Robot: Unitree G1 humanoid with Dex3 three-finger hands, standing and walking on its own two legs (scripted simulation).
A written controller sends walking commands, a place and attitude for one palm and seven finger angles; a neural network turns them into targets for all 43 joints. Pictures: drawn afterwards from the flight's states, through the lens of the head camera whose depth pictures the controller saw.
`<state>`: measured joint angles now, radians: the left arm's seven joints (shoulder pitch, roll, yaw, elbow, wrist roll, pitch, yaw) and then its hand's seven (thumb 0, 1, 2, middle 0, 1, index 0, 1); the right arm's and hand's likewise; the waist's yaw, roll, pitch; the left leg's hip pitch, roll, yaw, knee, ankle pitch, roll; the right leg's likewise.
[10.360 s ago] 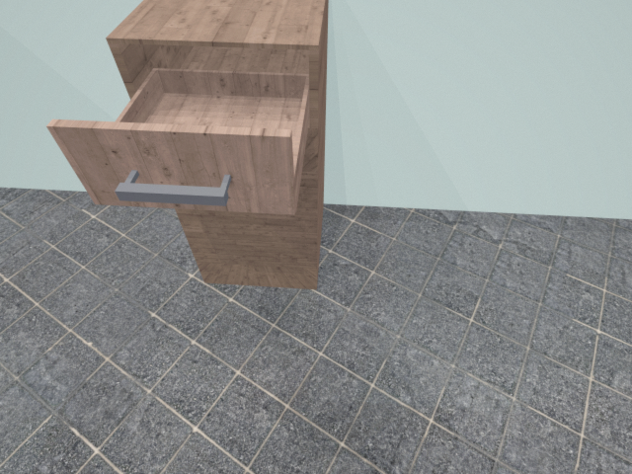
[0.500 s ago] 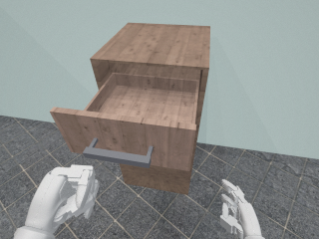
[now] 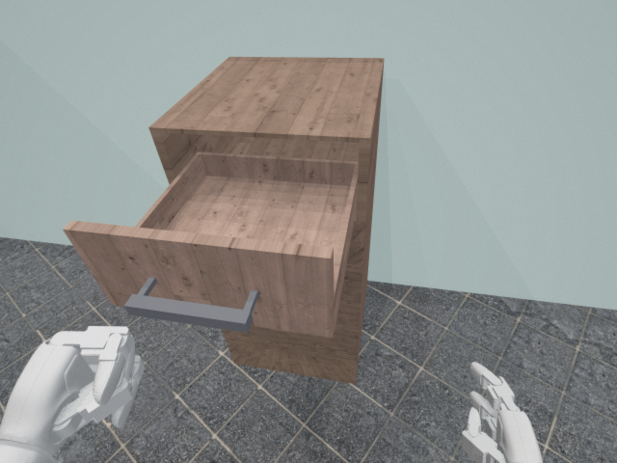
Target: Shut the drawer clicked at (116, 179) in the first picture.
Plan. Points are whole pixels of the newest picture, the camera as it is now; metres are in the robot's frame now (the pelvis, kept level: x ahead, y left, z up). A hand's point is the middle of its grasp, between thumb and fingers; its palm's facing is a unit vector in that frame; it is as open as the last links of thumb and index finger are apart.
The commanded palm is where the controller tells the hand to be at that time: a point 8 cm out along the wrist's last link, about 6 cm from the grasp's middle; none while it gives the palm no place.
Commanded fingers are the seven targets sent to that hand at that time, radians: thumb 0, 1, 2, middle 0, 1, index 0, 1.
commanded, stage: bring the fist close to the handle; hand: left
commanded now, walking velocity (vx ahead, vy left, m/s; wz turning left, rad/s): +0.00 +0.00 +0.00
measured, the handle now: (194, 301) +0.32 +0.21 +0.06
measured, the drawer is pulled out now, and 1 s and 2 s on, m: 0.29 0.29 0.29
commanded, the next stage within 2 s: push the drawer shut in 1.38 s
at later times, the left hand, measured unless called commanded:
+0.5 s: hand (151, 374) +0.18 +0.20 +0.10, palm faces -0.05 -1.00 -0.09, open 3.3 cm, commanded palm +0.14 +0.25 +0.11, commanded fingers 0.00 0.90 0.90 -1.40 -1.60 -1.40 -1.60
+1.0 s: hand (184, 379) +0.20 +0.18 +0.06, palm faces -0.11 -0.99 -0.02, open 3.3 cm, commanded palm +0.18 +0.24 +0.06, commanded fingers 0.00 0.90 0.90 -1.40 -1.60 -1.40 -1.60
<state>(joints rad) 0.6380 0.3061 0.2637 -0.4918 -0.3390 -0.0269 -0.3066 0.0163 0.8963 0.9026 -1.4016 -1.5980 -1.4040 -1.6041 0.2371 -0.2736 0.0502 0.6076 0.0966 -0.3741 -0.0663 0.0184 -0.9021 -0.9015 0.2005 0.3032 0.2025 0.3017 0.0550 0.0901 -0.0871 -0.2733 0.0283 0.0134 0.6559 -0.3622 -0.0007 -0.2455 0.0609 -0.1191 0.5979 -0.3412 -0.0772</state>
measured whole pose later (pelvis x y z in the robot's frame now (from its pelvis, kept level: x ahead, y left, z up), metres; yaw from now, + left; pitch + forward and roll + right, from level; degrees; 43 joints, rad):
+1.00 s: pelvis -0.01 +0.05 -0.02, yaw +0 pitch +6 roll -1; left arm 0.44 0.16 -0.01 -0.22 -0.17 -0.23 -0.18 0.02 0.90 0.90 -1.40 -1.60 -1.40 -1.60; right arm 0.23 -0.24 0.04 0.56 0.02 -0.30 -0.01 0.02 -0.90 -0.90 0.20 0.30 0.21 0.30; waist 0.00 0.05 -0.06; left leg -0.51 -0.04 0.05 0.81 -0.42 0.07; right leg -0.50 -0.02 -0.09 0.79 -0.40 -0.01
